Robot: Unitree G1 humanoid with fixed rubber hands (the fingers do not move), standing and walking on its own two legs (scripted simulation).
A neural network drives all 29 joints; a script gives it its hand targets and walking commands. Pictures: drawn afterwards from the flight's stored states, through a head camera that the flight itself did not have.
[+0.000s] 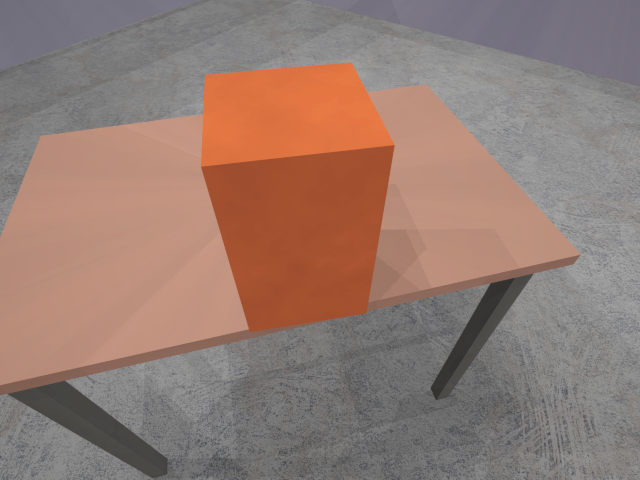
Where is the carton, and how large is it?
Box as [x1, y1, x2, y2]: [201, 62, 394, 331]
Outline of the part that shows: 351,62 205,75 201,168 250,331 366,312 394,145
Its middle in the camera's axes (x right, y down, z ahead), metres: -0.03 -0.04 +0.51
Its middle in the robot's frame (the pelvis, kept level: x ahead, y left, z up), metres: +0.42 +0.05 +0.12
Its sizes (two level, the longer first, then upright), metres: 0.173 0.172 0.297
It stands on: a table, 0.74 m high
